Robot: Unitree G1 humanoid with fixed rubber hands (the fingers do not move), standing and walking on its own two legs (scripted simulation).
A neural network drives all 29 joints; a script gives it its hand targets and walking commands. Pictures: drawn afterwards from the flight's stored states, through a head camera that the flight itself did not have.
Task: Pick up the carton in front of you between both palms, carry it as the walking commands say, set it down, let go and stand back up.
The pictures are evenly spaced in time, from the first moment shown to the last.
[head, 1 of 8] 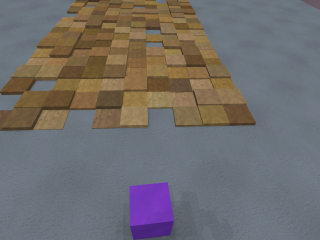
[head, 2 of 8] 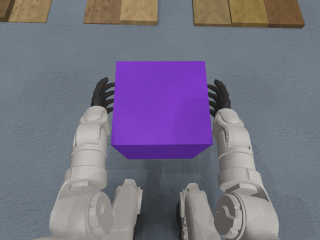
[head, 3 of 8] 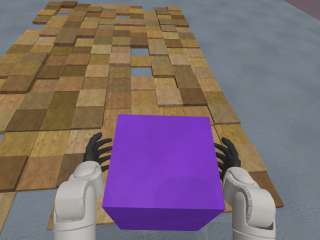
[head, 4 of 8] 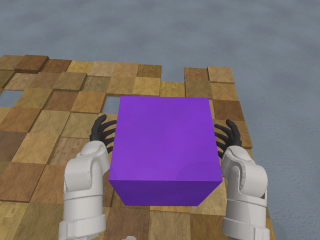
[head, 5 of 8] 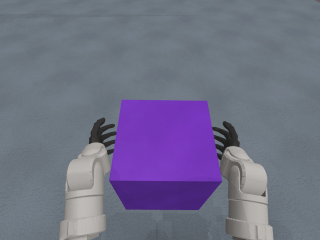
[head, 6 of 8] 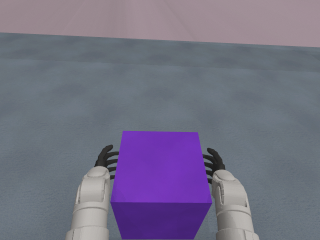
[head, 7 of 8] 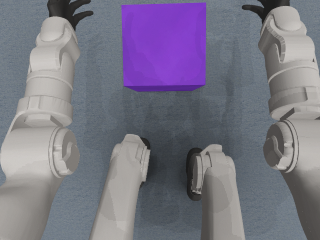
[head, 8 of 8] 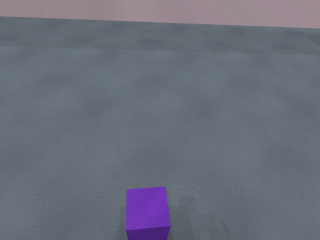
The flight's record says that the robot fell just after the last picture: no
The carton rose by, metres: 0.78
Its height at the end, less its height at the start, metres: +0.00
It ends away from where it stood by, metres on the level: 6.15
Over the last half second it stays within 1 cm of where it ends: yes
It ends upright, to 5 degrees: yes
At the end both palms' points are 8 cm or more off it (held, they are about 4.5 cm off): yes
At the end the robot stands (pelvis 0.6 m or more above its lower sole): yes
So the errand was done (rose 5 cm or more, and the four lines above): yes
